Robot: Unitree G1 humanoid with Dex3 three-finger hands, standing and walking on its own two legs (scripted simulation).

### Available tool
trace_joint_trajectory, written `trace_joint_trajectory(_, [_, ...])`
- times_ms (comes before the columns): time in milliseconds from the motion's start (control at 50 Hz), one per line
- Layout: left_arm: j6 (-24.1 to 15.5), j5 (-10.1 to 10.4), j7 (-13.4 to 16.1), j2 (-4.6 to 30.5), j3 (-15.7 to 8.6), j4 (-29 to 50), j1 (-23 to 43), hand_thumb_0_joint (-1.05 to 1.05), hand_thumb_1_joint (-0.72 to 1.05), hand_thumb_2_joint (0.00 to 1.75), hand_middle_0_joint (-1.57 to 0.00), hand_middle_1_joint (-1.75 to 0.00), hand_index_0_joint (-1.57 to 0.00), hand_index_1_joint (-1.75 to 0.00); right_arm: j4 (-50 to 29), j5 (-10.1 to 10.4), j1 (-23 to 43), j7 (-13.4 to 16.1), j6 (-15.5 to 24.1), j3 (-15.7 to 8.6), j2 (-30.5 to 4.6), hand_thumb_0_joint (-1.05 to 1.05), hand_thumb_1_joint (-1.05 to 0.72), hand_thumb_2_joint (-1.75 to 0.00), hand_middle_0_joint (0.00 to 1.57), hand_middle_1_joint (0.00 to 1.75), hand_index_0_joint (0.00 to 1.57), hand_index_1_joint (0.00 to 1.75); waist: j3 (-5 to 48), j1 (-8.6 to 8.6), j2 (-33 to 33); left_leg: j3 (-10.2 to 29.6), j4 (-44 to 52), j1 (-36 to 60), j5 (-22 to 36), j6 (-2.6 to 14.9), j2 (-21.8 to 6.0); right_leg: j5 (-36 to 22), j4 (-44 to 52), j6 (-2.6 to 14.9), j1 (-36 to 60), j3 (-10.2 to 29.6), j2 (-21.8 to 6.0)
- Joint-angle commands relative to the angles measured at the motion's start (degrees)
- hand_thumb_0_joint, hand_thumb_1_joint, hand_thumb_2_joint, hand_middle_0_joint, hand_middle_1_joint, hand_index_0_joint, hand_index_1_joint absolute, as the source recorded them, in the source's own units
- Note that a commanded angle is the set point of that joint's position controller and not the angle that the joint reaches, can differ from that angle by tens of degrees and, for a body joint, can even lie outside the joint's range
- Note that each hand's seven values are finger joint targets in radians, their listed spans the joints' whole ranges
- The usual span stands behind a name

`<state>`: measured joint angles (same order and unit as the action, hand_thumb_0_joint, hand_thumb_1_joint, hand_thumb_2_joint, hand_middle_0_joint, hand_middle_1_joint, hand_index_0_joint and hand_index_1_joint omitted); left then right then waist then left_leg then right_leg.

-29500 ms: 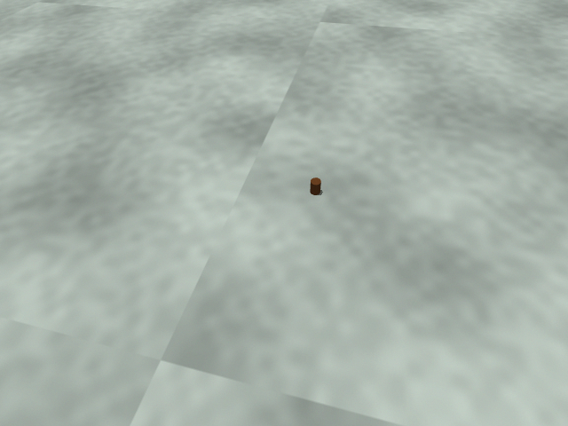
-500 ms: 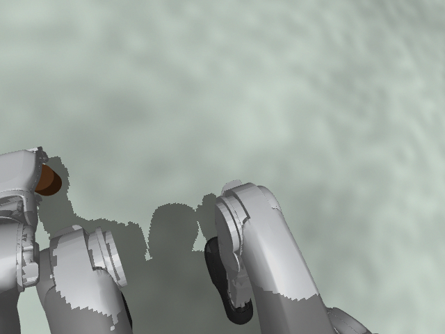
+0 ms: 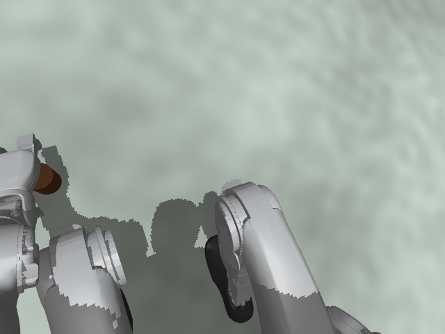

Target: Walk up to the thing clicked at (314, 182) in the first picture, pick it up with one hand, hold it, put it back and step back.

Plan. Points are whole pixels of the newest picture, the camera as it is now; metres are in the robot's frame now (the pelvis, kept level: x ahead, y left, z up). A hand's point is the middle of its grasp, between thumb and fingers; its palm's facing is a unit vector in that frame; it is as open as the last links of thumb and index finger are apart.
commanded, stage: open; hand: left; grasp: from above
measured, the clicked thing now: (42, 179) +0.43 +0.25 -0.26
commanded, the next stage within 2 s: withdraw in 0.20 s
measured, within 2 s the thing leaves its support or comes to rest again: neither
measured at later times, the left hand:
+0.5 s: hand (22, 183) +0.42 +0.27 -0.22, palm faces -0.38 -0.14 -0.91, open 14.1 cm
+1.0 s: hand out of the picture +0.38 +0.25 -0.05, palm faces -0.50 -0.11 -0.86, open 13.9 cm
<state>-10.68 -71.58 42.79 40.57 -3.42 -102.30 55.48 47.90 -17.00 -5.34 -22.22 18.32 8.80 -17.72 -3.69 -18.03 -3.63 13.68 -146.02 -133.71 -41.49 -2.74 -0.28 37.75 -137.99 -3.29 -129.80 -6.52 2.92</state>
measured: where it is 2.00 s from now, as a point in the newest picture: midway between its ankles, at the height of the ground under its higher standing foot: (181, 320)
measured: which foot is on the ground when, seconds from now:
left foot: down 0.00-1.00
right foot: down 0.00-1.00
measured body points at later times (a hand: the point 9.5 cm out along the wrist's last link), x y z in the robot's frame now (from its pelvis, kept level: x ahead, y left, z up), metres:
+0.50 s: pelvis +0.00 +0.00 +0.00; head +0.24 +0.10 +0.37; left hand +0.43 +0.27 -0.16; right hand +0.05 -0.25 -0.08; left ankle +0.06 +0.14 -0.26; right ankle +0.11 -0.12 -0.26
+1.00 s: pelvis -0.01 -0.02 +0.09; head +0.17 +0.03 +0.50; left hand +0.40 +0.26 +0.00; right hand +0.12 -0.28 -0.03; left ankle +0.06 +0.13 -0.26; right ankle +0.11 -0.12 -0.26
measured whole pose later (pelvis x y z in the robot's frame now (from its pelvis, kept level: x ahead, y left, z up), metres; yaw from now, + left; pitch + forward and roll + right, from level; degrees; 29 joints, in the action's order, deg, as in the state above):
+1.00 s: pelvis -0.01 -0.02 +0.09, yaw +8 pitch +32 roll -3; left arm -3.4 -62.8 15.2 25.8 6.6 -73.8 47.8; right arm 42.8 -4.8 -7.3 -9.2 2.3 -0.4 -17.6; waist 8.9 -8.2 1.0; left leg 6.2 -125.9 -121.0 -37.5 -1.6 -0.8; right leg 36.4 -123.7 -0.6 -119.8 -1.7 0.8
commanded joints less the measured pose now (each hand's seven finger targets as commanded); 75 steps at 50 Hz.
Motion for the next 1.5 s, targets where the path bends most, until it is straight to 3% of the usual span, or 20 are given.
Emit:
trace_joint_trajectory(0, [-0.36,1.03,1.87,5.81,-0.11,4.64,12.57,0.0,-0.54,0.99,-0.08,-0.98,-0.06,-1.0,0.11,0.73,-11.62,0.21,0.08,-4.37,-16.5,0.0,-0.89,-0.9,0.2,0.3,0.2,0.3,35.41,-2.62,18.69,-8.42,14.27,22.98,10.45,3.49,-0.18,-12.69,13.99,4.27,21.58,-6.82,2.74])
trace_joint_trajectory(100, [-0.85,0.91,1.45,5.42,0.77,4.55,14.18,0.0,-0.57,1.02,-0.07,-0.99,-0.04,-1.02,-0.12,0.81,-11.36,0.36,0.14,-4.35,-16.42,0.0,-0.89,-0.9,0.2,0.3,0.2,0.3,33.64,-3.39,18.8,-7.95,14.16,22.61,8.91,3.5,-0.21,-11.1,13.42,4.46,19.72,-7.1,2.44])
trace_joint_trajectory(160, [-1.12,0.63,1.87,7.01,-0.86,6.18,12.95,0.0,-0.54,1.0,-0.06,-1.02,-0.04,-1.03,0.12,1.04,-11.45,0.64,-0.44,-4.98,-17.09,0.0,-0.89,-0.9,0.2,0.3,0.2,0.3,35.94,-1.61,20.89,-8.05,15.68,24.78,9.91,3.08,-0.3,-11.8,13.24,4.73,20.68,-7.25,2.64])
trace_joint_trajectory(340, [-0.56,-0.28,2.99,7.15,-1.11,4.41,13.67,0.0,-0.55,1.0,-0.06,-1.05,-0.08,-1.03,-0.45,0.47,-11.5,0.69,-0.61,-4.69,-16.82,0.0,-0.91,-0.9,0.2,0.3,0.2,0.3,33.58,-2.9,19.8,-8.22,14.96,23.45,8.96,3.22,-0.15,-10.71,13.47,4.68,19.66,-6.9,2.44])
trace_joint_trajectory(400, [0.17,-0.09,2.84,7.64,-1.82,7.99,14.38,0.0,-0.54,0.99,-0.06,-1.04,-0.08,-1.03,-0.19,0.43,-11.29,0.42,-0.53,-5.66,-16.88,0.0,-0.9,-0.9,0.2,0.3,0.2,0.3,37.28,-1.89,22.2,-8.6,15.11,26.0,10.82,3.03,-0.15,-12.77,13.13,4.68,20.69,-6.74,2.47])
trace_joint_trajectory(520, [3.61,2.95,0.79,5.89,-3.33,24.96,11.19,0.0,-0.57,1.02,-0.07,-1.03,-0.07,-1.04,-0.43,3.76,-10.1,0.23,-3.34,-9.97,-16.06,0.0,-0.91,-0.9,0.2,0.3,0.2,0.3,49.21,4.04,31.53,-9.73,20.71,33.88,12.24,2.03,-0.18,-13.72,13.81,5.77,19.94,-5.68,1.69])
trace_joint_trajectory(560, [6.03,4.64,-1.64,1.22,-0.4,26.84,7.62,0.0,-0.58,1.03,-0.08,-1.03,-0.07,-1.04,-0.87,5.88,-9.51,0.46,-5.2,-11.57,-15.23,0.0,-0.91,-0.91,0.2,0.3,0.2,0.3,50.69,5.33,30.69,-10.58,21.97,34.72,13.33,2.08,-0.24,-15.21,14.23,5.94,19.26,-4.84,1.36])
trace_joint_trajectory(660, [11.57,6.68,-9.32,-1.34,2.15,37.43,8.81,0.0,-0.59,1.05,-0.09,-1.04,-0.06,-1.07,-1.15,10.86,-13.0,3.16,-10.77,-15.32,-14.49,0.0,-0.92,-0.91,0.2,0.3,0.2,0.3,53.95,6.61,23.21,-11.82,26.34,34.95,14.87,3.36,-0.05,-16.99,20.14,5.76,23.63,-2.08,1.3])
trace_joint_trajectory(700, [12.64,8.14,-13.42,-5.49,5.42,35.83,9.89,0.0,-0.6,1.07,-0.1,-1.04,-0.06,-1.07,-1.87,11.63,-13.31,4.75,-12.23,-15.67,-13.23,0.0,-0.92,-0.91,0.2,0.3,0.2,0.3,48.77,4.66,17.16,-11.66,27.45,31.1,10.77,4.14,0.31,-12.78,23.14,5.67,23.73,-1.2,1.28])
trace_joint_trajectory(800, [11.66,11.97,-23.53,-6.32,7.71,32.77,4.07,0.0,-0.5,1.0,-0.16,-0.98,-0.14,-1.0,-3.74,12.25,-12.93,9.4,-14.92,-14.54,-10.53,0.0,-0.91,-0.91,0.2,0.3,0.2,0.3,39.15,4.82,1.77,-13.54,28.17,20.77,4.49,5.65,1.28,-2.74,31.27,4.59,32.28,2.66,1.13])
trace_joint_trajectory(880, [8.56,10.35,-27.38,-7.0,9.27,33.1,4.51,0.0,-0.52,1.01,-0.15,-0.99,-0.12,-1.01,-6.14,12.9,-11.5,12.91,-15.83,-13.26,-10.42,0.0,-0.91,-0.91,0.2,0.3,0.2,0.3,35.87,6.41,1.0,-13.35,30.26,22.19,3.31,5.1,1.86,0.49,32.45,5.66,30.77,2.53,0.8])
trace_joint_trajectory(980, [3.96,5.81,-24.42,-4.63,7.92,34.93,9.19,0.0,-0.47,0.97,-0.18,-0.95,-0.16,-0.97,-7.86,12.23,-9.5,15.45,-15.61,-12.12,-9.48,0.0,-0.91,-0.91,0.2,0.3,0.2,0.3,40.01,7.77,7.79,-13.67,30.54,26.97,5.63,4.51,1.9,-3.41,28.98,5.94,28.84,2.48,0.34])
trace_joint_trajectory(1160, [0.72,-1.38,-11.17,2.4,3.01,22.46,17.46,0.0,-0.46,0.94,-0.16,-0.94,-0.16,-0.94,-5.72,8.16,-10.37,16.11,-12.35,-10.6,-10.5,0.0,-0.91,-0.9,0.2,0.3,0.2,0.3,41.33,5.1,13.01,-13.61,26.45,26.9,3.57,3.98,1.74,-0.49,24.17,5.68,22.53,2.08,-0.14])
trace_joint_trajectory(1200, [0.91,-0.95,-9.15,5.54,0.9,22.39,19.58,0.0,-0.49,0.97,-0.13,-0.97,-0.13,-0.97,-5.32,7.3,-11.06,15.77,-11.49,-10.76,-11.27,0.0,-0.91,-0.9,0.2,0.3,0.2,0.3,42.22,4.35,12.64,-13.53,24.83,25.86,3.11,4.17,1.84,0.11,23.93,5.29,22.67,2.29,-0.47])
trace_joint_trajectory(1240, [1.17,0.25,-7.92,7.48,-0.93,27.31,18.93,0.0,-0.5,0.96,-0.13,-0.97,-0.13,-0.97,-4.73,6.9,-11.04,15.53,-11.49,-11.23,-11.05,0.0,-0.91,-0.9,0.2,0.3,0.2,0.3,48.57,6.51,18.44,-13.88,24.94,30.09,5.23,3.42,1.54,-1.23,22.82,5.65,24.23,2.68,-0.67])
trace_joint_trajectory(1280, [2.39,0.95,-8.0,5.89,-0.58,29.46,17.06,0.0,-0.44,0.91,-0.18,-0.93,-0.19,-0.92,-4.29,6.64,-11.73,15.01,-11.2,-11.67,-11.4,0.0,-0.91,-0.9,0.2,0.3,0.2,0.3,51.43,6.28,21.07,-14.05,25.02,33.73,7.52,3.13,1.43,-4.75,21.2,5.73,23.23,0.87,-0.93])
trace_joint_trajectory(1300, [2.82,1.39,-8.42,5.49,-0.03,30.03,17.98,0.0,-0.36,0.94,-0.23,-0.85,-0.2,-0.84,-4.08,6.53,-11.5,14.69,-11.08,-11.95,-11.37,0.0,-0.89,-0.89,0.2,0.3,0.2,0.3,51.15,5.31,21.73,-13.69,24.77,33.41,7.33,3.15,1.33,-5.07,20.53,5.89,21.97,0.2,-0.86])
trace_joint_trajectory(1400, [5.44,4.2,-13.04,2.73,1.12,34.05,11.89,0.0,-0.41,0.88,-0.19,-0.9,-0.2,-0.88,-3.25,8.19,-15.05,13.79,-12.11,-13.98,-12.13,0.0,-0.91,-0.9,0.2,0.3,0.2,0.3,56.47,6.86,21.72,-13.29,26.51,38.74,13.01,3.16,1.15,-12.35,20.52,6.03,24.4,-1.69,-0.74])
trace_joint_trajectory(1440, [6.17,5.61,-15.09,1.25,1.58,36.85,10.51,0.0,-0.25,0.96,-0.23,-0.74,-0.21,-0.73,-3.2,9.27,-16.62,13.66,-12.77,-14.47,-12.06,0.0,-0.89,-0.9,0.2,0.3,0.2,0.3,57.03,7.53,21.53,-12.91,28.09,39.26,15.28,3.17,1.3,-14.25,21.05,6.16,25.76,-1.79,-0.79])
trace_joint_trajectory(1480, [7.04,6.65,-17.02,3.98,-0.92,38.21,7.43,0.0,-0.09,0.96,-0.23,-0.67,-0.21,-0.69,-3.71,10.59,-17.43,13.94,-13.56,-15.06,-12.59,0.0,-0.89,-0.9,0.2,0.3,0.2,0.3,56.78,8.77,19.19,-12.52,29.24,39.58,18.24,3.28,1.31,-16.52,21.88,6.0,27.47,-1.63,-0.87])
